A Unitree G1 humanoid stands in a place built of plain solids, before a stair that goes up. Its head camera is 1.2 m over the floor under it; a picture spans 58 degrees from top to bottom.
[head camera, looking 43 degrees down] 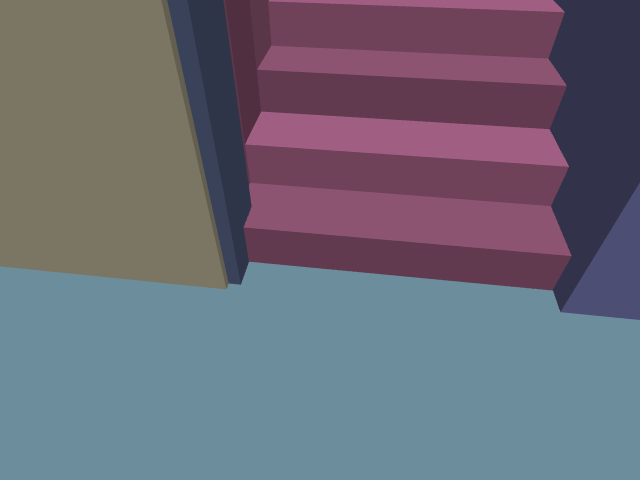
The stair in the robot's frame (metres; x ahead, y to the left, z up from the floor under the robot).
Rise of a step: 0.18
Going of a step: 0.27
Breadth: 1.17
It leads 7 degrees to the right of straight ahead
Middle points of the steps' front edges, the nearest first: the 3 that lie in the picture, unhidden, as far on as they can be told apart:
1.10 -0.26 0.18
1.36 -0.30 0.35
1.63 -0.33 0.53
